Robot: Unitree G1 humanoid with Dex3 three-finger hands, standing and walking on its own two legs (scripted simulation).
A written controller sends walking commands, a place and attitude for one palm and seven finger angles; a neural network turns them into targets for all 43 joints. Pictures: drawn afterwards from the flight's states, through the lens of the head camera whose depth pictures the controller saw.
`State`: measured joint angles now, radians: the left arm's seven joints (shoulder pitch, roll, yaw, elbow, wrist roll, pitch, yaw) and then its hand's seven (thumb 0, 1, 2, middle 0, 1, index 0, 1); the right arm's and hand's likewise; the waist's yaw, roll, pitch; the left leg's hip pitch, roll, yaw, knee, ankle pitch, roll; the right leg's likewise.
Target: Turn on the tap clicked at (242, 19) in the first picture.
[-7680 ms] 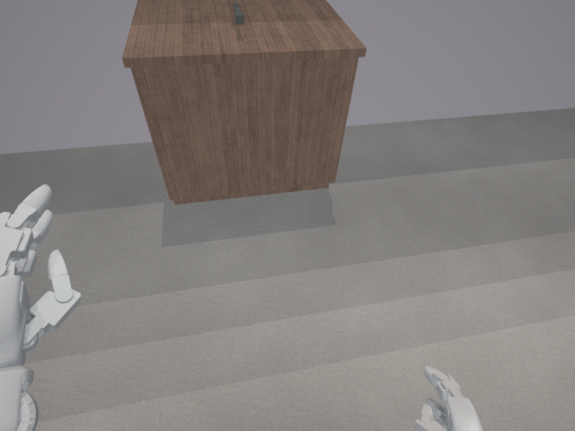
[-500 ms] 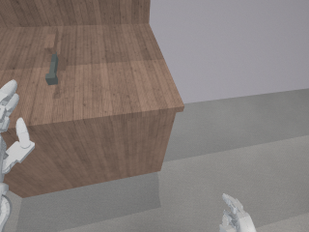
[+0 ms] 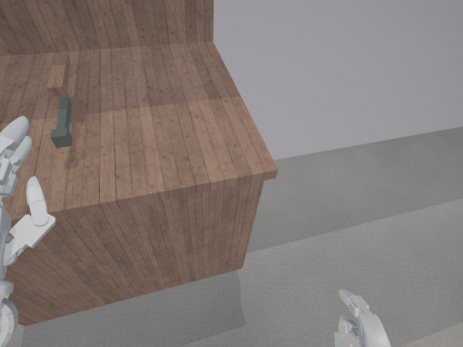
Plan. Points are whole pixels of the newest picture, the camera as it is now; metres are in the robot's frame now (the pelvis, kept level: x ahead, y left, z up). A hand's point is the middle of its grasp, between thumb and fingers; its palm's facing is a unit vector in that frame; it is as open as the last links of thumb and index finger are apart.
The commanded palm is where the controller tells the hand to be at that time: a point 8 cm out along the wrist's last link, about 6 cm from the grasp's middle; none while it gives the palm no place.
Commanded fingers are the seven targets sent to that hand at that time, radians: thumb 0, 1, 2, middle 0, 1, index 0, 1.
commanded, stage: shuffle to correct the standing spot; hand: left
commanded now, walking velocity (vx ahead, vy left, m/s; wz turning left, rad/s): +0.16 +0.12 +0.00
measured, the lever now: (61, 137) +0.46 +0.38 +0.07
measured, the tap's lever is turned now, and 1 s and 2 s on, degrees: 0 0 0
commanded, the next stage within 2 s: come to a stop and stand still in 0.74 s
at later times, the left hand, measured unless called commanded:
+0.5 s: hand (36, 211) +0.23 +0.26 +0.18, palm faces +0.43 -0.81 -0.41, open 7.4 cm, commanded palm +0.19 +0.29 +0.20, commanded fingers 0.00 0.90 0.90 -0.20 -0.30 -0.20 -0.30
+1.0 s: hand (36, 159) +0.30 +0.29 +0.19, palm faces +0.41 -0.82 -0.39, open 7.4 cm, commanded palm +0.24 +0.34 +0.20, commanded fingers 0.00 0.90 0.90 -0.20 -0.30 -0.20 -0.30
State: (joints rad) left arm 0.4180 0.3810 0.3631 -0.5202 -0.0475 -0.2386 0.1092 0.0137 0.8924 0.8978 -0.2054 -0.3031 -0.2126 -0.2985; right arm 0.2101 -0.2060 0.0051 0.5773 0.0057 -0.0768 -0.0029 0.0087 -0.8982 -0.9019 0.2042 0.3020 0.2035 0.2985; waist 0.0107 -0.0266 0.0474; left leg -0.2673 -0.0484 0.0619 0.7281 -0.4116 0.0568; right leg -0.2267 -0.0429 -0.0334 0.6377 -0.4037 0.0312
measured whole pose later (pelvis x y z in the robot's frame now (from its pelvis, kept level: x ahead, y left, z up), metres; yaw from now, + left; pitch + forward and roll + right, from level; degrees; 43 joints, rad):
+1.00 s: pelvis +0.09 +0.06 +0.01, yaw +2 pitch -2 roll +0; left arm 0.40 0.33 0.33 -0.47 -0.03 -0.19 0.12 0.02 0.89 0.90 -0.20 -0.30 -0.21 -0.30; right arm 0.23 -0.18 0.02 0.63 0.01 -0.11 -0.01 0.01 -0.90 -0.90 0.20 0.30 0.20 0.30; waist 0.01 0.02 0.05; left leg -0.28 0.02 0.03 0.75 -0.38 0.00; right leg -0.27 0.02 -0.12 0.61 -0.31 -0.08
